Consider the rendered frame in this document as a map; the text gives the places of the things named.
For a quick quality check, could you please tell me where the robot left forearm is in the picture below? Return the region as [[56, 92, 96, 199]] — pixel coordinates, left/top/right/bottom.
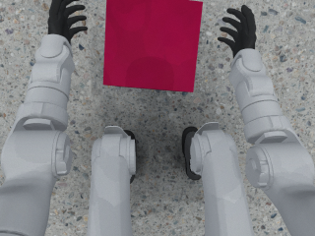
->
[[0, 33, 75, 177]]

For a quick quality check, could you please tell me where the carton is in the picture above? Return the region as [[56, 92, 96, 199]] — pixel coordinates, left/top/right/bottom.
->
[[103, 0, 203, 92]]

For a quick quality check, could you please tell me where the right robot shin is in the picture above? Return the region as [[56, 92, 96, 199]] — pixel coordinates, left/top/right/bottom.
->
[[189, 122, 238, 175]]

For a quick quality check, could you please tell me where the robot right forearm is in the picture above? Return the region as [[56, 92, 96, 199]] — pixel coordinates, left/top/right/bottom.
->
[[228, 48, 315, 180]]

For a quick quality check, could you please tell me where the right robot hand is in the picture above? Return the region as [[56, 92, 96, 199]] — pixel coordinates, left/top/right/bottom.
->
[[218, 4, 257, 58]]

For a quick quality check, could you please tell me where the right robot upper arm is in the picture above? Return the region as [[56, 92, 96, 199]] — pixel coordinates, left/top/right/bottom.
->
[[245, 142, 315, 236]]

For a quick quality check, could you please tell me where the robot right thigh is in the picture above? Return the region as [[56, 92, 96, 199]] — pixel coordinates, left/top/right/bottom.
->
[[191, 129, 255, 236]]

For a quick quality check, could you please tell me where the left robot hand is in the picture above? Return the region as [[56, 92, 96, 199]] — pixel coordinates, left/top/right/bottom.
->
[[47, 0, 88, 45]]

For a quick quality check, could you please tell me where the left robot upper arm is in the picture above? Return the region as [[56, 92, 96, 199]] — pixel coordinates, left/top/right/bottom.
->
[[0, 130, 73, 236]]

